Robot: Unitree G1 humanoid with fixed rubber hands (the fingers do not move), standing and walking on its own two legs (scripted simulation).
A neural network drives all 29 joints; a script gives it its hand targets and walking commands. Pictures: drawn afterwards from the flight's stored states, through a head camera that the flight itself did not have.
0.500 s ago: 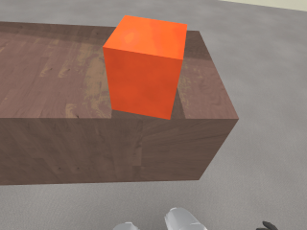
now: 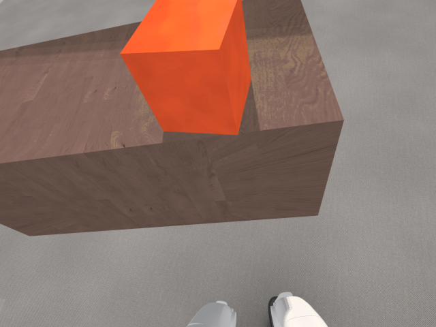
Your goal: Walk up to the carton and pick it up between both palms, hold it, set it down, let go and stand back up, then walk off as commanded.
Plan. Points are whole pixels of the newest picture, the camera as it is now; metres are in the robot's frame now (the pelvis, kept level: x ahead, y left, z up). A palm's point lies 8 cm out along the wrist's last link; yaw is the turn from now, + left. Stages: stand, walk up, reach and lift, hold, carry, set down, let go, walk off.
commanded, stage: walk off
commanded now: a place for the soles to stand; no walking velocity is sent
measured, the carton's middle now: (197, 68) +0.74 +0.06 +0.03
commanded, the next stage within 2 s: stand in 1.80 s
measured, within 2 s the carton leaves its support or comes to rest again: neither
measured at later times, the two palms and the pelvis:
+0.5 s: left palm out of the picture -0.04 +0.33 -0.15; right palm out of the picture -0.12 -0.28 -0.11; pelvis -0.14 +0.03 -0.02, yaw +0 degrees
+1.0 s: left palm out of the picture -0.15 +0.38 -0.09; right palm out of the picture -0.15 -0.22 -0.16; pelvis -0.24 +0.06 -0.02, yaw +0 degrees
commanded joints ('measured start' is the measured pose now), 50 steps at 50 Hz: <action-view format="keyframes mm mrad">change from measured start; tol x32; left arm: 1 -41 329 88 -151 100 -26 14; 50 -73 406 42 -143 102 -43 40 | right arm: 1 162 -280 -107 -55 -38 -4 -8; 14 467 -276 -138 12 -29 20 32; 20 -238 -313 -73 -203 -76 -26 -8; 50 34 -264 -119 -168 -29 -29 12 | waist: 1 32 -283 -263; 12 -62 -404 -222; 16 -22 245 -82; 50 10 -425 -238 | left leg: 1 -59 -30 -103 125 -45 -1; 14 432 118 61 -439 -121 82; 18 -515 435 -602 -1030 -559 226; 26 243 233 -241 -617 157 158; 36 -118 -41 -125 158 -159 9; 50 117 93 36 -338 -131 3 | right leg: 1 256 -306 485 -364 -497 -22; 12 -136 -333 345 -481 -521 -21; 19 -60 107 255 891 -302 65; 31 127 -62 37 32 -405 33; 34 152 -433 807 -295 -65 -85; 50 163 -309 441 -9 336 -122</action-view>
